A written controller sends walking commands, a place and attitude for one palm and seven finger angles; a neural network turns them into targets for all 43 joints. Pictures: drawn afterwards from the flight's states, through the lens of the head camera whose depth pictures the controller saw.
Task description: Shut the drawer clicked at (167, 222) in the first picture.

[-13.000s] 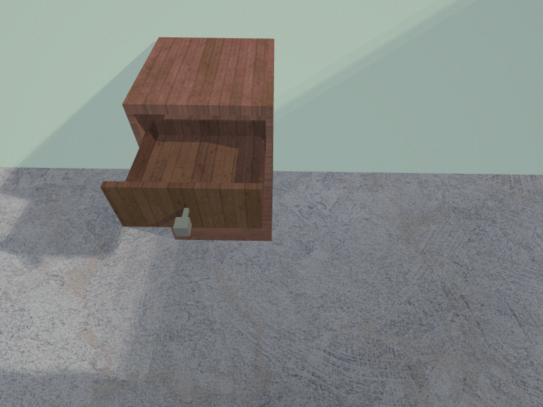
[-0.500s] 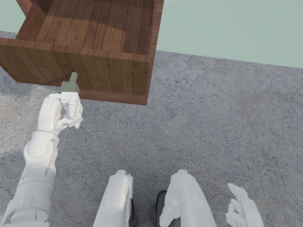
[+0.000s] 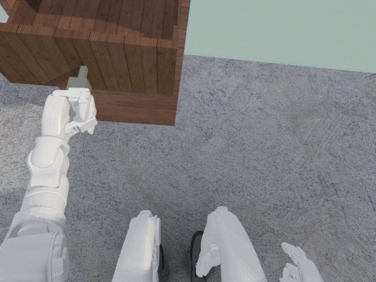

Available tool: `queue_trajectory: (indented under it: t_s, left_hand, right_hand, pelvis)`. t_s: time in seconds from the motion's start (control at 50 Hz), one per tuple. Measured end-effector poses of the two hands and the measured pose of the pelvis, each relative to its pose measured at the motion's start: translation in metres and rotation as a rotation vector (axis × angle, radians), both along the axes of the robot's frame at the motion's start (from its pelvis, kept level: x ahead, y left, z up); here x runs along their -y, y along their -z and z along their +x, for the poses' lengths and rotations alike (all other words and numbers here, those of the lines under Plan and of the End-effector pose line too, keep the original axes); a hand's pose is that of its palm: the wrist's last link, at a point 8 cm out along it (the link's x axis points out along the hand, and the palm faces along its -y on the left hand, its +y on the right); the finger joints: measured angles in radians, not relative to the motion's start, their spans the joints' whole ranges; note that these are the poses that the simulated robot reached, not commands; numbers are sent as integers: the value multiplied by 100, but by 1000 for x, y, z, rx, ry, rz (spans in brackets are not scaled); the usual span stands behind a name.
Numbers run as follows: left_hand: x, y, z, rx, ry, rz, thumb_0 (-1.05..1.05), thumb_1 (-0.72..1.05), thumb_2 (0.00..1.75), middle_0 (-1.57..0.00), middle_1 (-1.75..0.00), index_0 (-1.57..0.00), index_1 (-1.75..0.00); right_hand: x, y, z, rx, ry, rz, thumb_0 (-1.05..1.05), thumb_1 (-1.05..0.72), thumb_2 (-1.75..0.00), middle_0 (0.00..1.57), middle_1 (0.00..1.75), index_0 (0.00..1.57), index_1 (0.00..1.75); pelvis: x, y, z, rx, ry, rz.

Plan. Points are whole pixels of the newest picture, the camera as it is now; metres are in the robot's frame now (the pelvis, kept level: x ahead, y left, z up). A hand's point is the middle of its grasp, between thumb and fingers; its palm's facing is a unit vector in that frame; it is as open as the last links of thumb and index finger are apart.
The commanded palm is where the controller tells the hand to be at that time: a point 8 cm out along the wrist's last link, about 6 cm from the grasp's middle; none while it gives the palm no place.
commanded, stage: push the drawer shut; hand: left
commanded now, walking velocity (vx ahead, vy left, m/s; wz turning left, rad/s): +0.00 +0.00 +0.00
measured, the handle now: (81, 82) +0.51 +0.24 +0.01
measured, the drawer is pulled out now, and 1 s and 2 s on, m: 0.16 0.05 0.00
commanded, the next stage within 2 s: pull the fist back off the drawer in 1.56 s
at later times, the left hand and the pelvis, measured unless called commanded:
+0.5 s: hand (97, 88) +0.50 +0.20 +0.00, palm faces -0.02 -1.00 -0.06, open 3.5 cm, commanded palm +0.52 +0.22 +0.01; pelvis -0.01 +0.00 -0.01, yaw -1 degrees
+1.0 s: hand (101, 68) +0.56 +0.20 +0.00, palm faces -0.02 -1.00 -0.06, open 3.5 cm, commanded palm +0.58 +0.21 +0.01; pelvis -0.01 +0.00 -0.02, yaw -3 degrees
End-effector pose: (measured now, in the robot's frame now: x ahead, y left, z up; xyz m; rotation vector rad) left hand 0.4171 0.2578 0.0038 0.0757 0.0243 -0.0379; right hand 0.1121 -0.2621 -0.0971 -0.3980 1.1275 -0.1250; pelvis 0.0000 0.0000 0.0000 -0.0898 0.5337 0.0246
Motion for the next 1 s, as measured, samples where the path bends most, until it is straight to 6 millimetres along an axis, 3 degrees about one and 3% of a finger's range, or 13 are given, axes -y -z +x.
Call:
queue_trajectory:
  t_s: [0.3, 0.7, 1.0]
  left_hand:
    - [0, 1, 39, 22, -14, -13, 1, 76, 88, -140, -160, -156, -160]
    - [0, 2, 90, 24, -8, -16, 1, 77, 86, -140, -160, -156, -160]
    - [1, 1, 120, 21, -15, -17, 1, 77, 86, -140, -160, -156, -160]
  right_hand:
    - [8, 5, -22, -80, 31, -30, 1, -90, -90, 20, 30, 21, 30]
    - [5, 7, -76, -211, 110, -46, 1, -90, -90, 20, 30, 21, 30]
    - [-2, 6, -102, -279, 145, -55, 0, -90, -90, 20, 30, 21, 30]
  pelvis:
    - [2, 8, -2, -21, 4, -9]
    - [0, 17, -7, -55, 23, -30]
    - [-5, 23, -9, -79, 28, -45]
